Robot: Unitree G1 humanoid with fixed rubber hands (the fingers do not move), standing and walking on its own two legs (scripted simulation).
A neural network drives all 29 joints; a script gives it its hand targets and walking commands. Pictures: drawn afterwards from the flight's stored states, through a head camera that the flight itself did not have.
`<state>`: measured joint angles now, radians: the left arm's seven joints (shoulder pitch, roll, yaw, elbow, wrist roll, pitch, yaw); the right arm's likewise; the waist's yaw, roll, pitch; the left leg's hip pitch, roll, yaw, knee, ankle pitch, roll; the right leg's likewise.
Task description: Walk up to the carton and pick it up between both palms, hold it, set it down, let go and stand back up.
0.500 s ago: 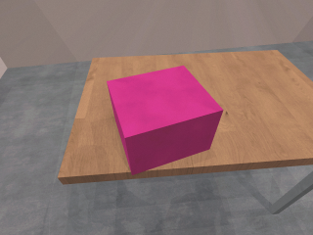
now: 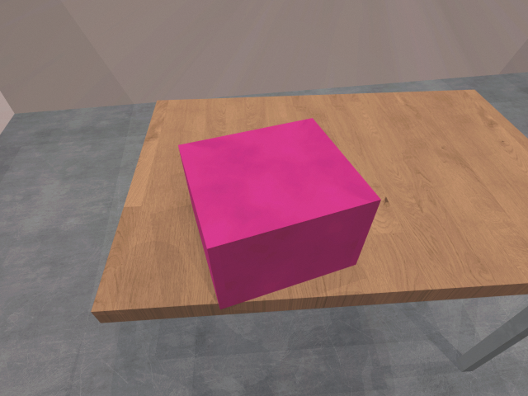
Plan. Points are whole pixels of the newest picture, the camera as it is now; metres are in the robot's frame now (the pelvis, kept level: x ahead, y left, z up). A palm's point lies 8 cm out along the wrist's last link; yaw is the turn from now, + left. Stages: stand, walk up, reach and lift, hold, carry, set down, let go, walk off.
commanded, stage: stand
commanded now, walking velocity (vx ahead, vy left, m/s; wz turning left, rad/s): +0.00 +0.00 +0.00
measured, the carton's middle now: (269, 206) +0.45 +0.00 +0.03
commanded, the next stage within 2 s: none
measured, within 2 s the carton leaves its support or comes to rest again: neither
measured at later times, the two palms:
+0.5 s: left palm out of the picture +0.01 +0.24 -0.15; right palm out of the picture +0.02 -0.23 -0.13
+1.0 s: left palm out of the picture +0.00 +0.24 -0.15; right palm out of the picture +0.02 -0.22 -0.14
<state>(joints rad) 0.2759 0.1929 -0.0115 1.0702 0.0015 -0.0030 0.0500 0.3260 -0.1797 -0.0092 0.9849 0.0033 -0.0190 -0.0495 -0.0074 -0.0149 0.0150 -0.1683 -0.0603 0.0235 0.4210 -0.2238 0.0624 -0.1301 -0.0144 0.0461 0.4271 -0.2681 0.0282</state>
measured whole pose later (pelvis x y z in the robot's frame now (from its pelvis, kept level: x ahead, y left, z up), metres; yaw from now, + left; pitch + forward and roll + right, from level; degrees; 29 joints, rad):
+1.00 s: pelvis +0.01 +0.01 +0.00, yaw +1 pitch -2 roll +0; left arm 0.28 0.19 -0.03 1.11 0.00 0.00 0.06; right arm 0.31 -0.17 0.00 1.04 0.01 -0.02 -0.06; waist 0.00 -0.02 0.03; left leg -0.14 -0.08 0.01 0.39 -0.22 0.07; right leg -0.10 -0.04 0.04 0.41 -0.28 0.04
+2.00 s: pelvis +0.00 -0.01 +0.00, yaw +2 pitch -2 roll +0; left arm 0.30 0.18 -0.03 1.10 0.00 -0.01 0.06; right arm 0.30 -0.15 0.00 1.07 0.00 -0.02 -0.06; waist 0.00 -0.02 0.04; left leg -0.16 -0.06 -0.01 0.40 -0.21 0.04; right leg -0.11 -0.02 0.01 0.42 -0.27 0.01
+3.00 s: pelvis +0.00 -0.02 +0.00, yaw +3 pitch -2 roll +0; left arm 0.31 0.17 -0.02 1.10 0.00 -0.01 0.06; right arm 0.30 -0.15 0.01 1.10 0.01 -0.02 -0.06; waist 0.01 -0.01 0.04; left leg -0.18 -0.04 -0.03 0.42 -0.21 0.02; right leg -0.12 0.00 -0.01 0.42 -0.27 0.00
